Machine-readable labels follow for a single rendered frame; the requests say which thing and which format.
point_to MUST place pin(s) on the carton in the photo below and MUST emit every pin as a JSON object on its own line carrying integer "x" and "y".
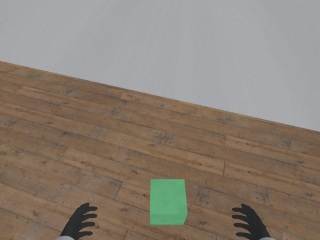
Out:
{"x": 168, "y": 203}

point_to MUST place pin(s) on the right robot hand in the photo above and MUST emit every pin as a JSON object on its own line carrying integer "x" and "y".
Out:
{"x": 255, "y": 226}

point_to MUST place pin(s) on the left robot hand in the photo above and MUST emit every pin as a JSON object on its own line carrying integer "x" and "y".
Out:
{"x": 74, "y": 224}

